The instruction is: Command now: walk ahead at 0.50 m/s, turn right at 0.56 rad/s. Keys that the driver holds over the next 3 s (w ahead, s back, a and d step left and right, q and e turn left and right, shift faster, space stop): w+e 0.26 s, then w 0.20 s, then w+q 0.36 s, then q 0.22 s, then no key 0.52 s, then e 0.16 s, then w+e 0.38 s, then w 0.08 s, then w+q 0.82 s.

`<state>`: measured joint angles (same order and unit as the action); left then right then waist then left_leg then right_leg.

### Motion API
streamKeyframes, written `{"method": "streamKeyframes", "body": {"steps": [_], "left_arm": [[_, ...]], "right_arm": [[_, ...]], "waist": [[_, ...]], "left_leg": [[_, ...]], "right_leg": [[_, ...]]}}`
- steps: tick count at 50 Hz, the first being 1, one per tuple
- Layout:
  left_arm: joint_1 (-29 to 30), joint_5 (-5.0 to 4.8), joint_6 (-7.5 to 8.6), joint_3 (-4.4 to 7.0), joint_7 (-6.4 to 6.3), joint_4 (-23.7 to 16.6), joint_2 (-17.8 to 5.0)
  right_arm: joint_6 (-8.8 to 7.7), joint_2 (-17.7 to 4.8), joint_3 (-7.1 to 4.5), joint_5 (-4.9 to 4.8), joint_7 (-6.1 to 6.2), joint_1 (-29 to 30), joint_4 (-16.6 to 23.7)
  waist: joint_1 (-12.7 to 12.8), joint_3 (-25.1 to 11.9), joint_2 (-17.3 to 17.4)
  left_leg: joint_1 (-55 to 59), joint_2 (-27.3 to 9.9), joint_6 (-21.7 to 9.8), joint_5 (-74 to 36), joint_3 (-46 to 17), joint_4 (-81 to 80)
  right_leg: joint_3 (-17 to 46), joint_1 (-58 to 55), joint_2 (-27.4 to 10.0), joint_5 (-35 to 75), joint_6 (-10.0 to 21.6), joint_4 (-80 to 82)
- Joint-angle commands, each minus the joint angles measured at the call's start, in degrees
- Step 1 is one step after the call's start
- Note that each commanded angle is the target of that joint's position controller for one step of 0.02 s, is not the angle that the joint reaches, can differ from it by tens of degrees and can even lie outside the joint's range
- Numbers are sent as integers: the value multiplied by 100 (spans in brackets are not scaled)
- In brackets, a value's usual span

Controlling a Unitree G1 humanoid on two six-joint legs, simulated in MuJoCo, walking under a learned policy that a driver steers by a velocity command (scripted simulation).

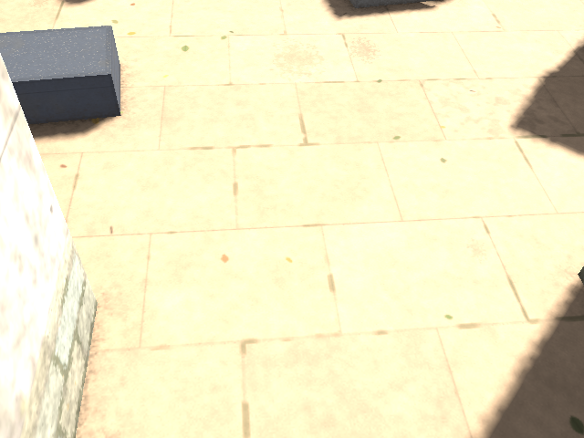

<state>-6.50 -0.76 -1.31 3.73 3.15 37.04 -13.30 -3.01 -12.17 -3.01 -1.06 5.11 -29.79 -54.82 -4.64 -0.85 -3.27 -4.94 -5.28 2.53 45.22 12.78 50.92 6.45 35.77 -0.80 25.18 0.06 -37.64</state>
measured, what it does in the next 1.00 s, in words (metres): goes down: right foot 0.15 m lower, then left foot 0.15 m lower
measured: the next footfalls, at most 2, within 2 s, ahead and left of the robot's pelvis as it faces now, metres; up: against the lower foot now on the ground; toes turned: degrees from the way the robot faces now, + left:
right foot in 0.08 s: +0.19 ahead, -0.12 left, -0.15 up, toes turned -3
left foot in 0.60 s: +0.52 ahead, +0.08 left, -0.30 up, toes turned -17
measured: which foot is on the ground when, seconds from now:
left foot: down 0.00-0.10, up 0.12-0.58, down 0.60-1.00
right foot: up 0.00-0.06, down 0.08-0.60, up 0.62-0.98, down 1.00-1.00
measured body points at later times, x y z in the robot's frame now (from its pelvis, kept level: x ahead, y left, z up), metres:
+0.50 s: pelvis +0.30 -0.02 -0.13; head +0.30 -0.02 +0.32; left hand +0.41 +0.22 -0.26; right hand +0.41 -0.31 -0.22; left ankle +0.50 +0.09 -0.85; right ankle +0.16 -0.12 -0.81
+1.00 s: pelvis +0.62 -0.03 -0.24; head +0.65 -0.03 +0.21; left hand +0.93 +0.14 -0.26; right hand +0.54 -0.27 -0.38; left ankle +0.49 +0.09 -0.96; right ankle +0.76 -0.14 -0.96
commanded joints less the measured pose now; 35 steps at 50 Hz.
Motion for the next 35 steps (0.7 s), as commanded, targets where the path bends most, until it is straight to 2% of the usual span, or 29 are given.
{"method": "streamKeyframes", "body": {"steps": [1, 2, 3, 4, 5, 6, 7, 8, 9, 10, 11, 12, 13, 14, 15, 16, 18, 19, 20, 21, 23, 27, 29, 30, 31, 32, 33, 34, 35], "left_arm": [[1224, -91, -27, -134, 55, -713, 136], [991, -151, -57, -65, 8, -692, 15], [78, -228, -59, 68, -58, -301, -144], [-1193, -120, -5, 303, -145, 147, -619], [-2158, 26, 71, 459, -199, 510, -1281], [-2066, 133, 182, 354, -85, 570, -1632], [-2522, -66, 164, 423, -51, 611, -1478], [-2584, -102, 176, 418, -116, 785, -1464], [-1763, -145, 217, 299, -176, 769, -1070], [-1153, -2, 344, 246, -112, 483, -1093], [-455, 29, 491, 170, -3, 308, -825], [-391, 32, 541, 84, -16, 355, -449], [-357, -67, 599, 86, -140, 395, -428], [-413, -53, 560, 106, -276, 392, -527], [-417, -44, 499, 156, -404, 465, -561], [-563, 139, 446, 217, -438, 513, -726], [-1166, -85, 486, 170, -529, 638, -421], [-1211, -221, 462, 117, -623, 696, -322], [-1298, -216, 440, 107, -615, 728, -307], [-1351, -172, 405, 126, -601, 767, -389], [-1442, -101, 415, 109, -549, 739, -362], [-1507, -28, 444, 110, -531, 725, -507], [-1448, -66, 448, 43, -450, 830, -415], [-1258, -96, 525, 26, -354, 840, -326], [-1820, -68, 663, -41, -303, 913, 184], [-2316, -15, 704, -67, -360, 713, 18], [-2147, -309, 780, -118, -451, 320, -96], [-853, -298, 639, -80, -600, 79, -134], [-398, -401, 563, -125, -729, -269, -8]], "right_arm": [[146, -1276, -401, -84, 66, -98, 311], [142, -1426, -440, -59, 13, -16, 396], [134, -1352, -451, -79, -9, 151, 273], [21, -1292, -411, -4, -125, 313, 368], [-157, -998, -369, 90, -130, 370, 353], [-345, -205, -41, 220, -370, -721, 474], [-498, -740, -84, 68, -468, -361, 826], [-494, -740, -54, -109, -384, 551, 1216], [-360, -744, -52, -24, -120, 1442, 1306], [-302, -758, -28, -5, -76, 1268, 1423], [-179, -1043, -145, 79, -18, 973, 1143], [-160, -1049, -217, 146, -66, 961, 1081], [-177, -989, -243, 191, -102, 1337, 1188], [-210, -932, -250, 324, -145, 1656, 1436], [-226, -620, -140, 455, -262, 1750, 1476], [-232, -613, -160, 409, -408, 1138, 1148], [-309, -619, -152, 240, -579, 1561, 1200], [-317, -612, -137, 307, -579, 1982, 1375], [-314, -508, -100, 306, -584, 2319, 1495], [-272, -401, -74, 202, -607, 2503, 1590], [-228, -465, -80, 127, -685, 2726, 1758], [-215, -665, -149, 16, -814, 2214, 1512], [-219, -838, -304, -43, -801, 737, 856], [-192, -1028, -370, 51, -834, -475, 386], [-128, -898, -266, 13, -921, -1015, 36], [2, -827, -199, -134, -968, -819, 119], [26, -1616, -460, -225, -871, -829, 55], [84, -882, -272, -138, -792, -424, 139], [12, -1018, -254, -21, -691, 1, 241]], "waist": [[-419, 1257, 642], [-309, 1050, 817], [180, 510, 1179], [796, -161, 938], [1304, -376, -222], [600, -1481, -1720], [1124, -2607, -1320], [1188, -2320, -835], [984, -1096, 544], [451, -838, 668], [47, -264, 1036], [-8, -6, 688], [-34, 261, 555], [25, 201, 199], [39, -88, 10], [-44, -588, -162], [340, -363, -211], [421, -5, -53], [599, 102, -18], [674, 189, -106], [801, 340, -179], [602, 467, -131], [-40, 162, 367], [-555, -236, 751], [-326, -508, 2360], [106, -536, 2826], [25, -886, 3053], [-138, -185, 1058], [45, 107, 1387]], "left_leg": [[-910, -1208, -691, -4158, -743, -547], [-881, -1233, -735, -5169, -662, -73], [-935, -1303, -689, -6011, -628, 1027], [-1105, -963, -592, -6854, -371, 2468], [-2574, -214, -96, -3012, -190, 5480], [-4966, 166, 55, 627, -1296, 7393], [-5328, 119, 139, 262, -1918, 6917], [-5807, 222, 208, -460, -1830, 6622], [-5984, 54, 165, -971, -1515, 6388], [-5756, -186, 39, -1804, -1940, 5532], [-5005, -386, -30, -2467, -2161, 4214], [-4629, -454, -72, -2839, -2298, 3445], [-3937, -458, 24, -3303, -2186, 1988], [-3590, -318, 103, -3691, -1949, 926], [-2898, -207, 111, -4192, -1719, 479], [-2267, -7, 73, -5338, -1578, 899], [-3529, -125, -149, -6609, -2138, 148], [-3024, -31, -200, -7274, -2021, -1088], [-2377, 145, -210, -7454, -1801, -1559], [-2081, 194, -182, -7369, -1749, -1714], [-2224, 97, -195, -6760, -1886, -1878], [-2363, -327, -645, -5958, -2125, -2678], [-601, 73, -852, -5306, -1527, -2737], [874, 14, -1114, -5739, -1746, -2175], [2140, -553, -1547, -7357, -2566, -1250], [2278, -749, -1802, -7074, -3765, -1338], [2776, -1466, -2566, -4613, -5568, -2489], [1973, -1235, -2219, -3010, -5748, -3234], [1309, -1534, -2363, -2970, -6302, -3262]], "right_leg": [[-784, -116, 31, -1513, 95, 648], [-905, -780, 117, -1993, 277, 753], [-781, -1763, 54, -1593, 450, 810], [-1055, -3246, 363, -836, 690, 1178], [-404, -4679, -198, 1247, 1197, 1173], [904, -6961, -961, 2265, 2040, -951], [2088, -7224, -1390, -67, 2656, -18], [3231, -6512, -1799, -2757, 2695, 1433], [3244, -5168, -1648, -3243, 2160, 1963], [3520, -4187, -1884, -3426, 2248, 1655], [3162, -2766, -1610, -3249, 2078, 1588], [2647, -2130, -1220, -2966, 1883, 1475], [1834, -1250, -685, -2756, 1733, 1764], [1467, -1007, -409, -2104, 1677, 1647], [1040, -847, -176, -1186, 1671, 1421], [888, -867, -223, -618, 1705, 1080], [1318, -1926, -254, -2435, 1633, 566], [882, -1358, 71, -3419, 1423, 552], [880, -946, 189, -3951, 1293, 580], [1007, -803, 127, -4315, 1258, 453], [1322, -1120, 19, -4753, 1279, -27], [1692, -2398, -462, -3777, 1185, -1168], [1100, -1895, -297, -2755, 1035, -2835], [572, -898, 61, -2646, 795, -4825], [-262, 1025, 802, -6725, 311, -7526], [-426, 2122, 642, -7152, -28, -8476], [-369, 3070, 715, -6679, -238, -8229], [-499, 3405, 366, -5962, -134, -7395], [-311, 3426, 243, -5685, -117, -7430]]}}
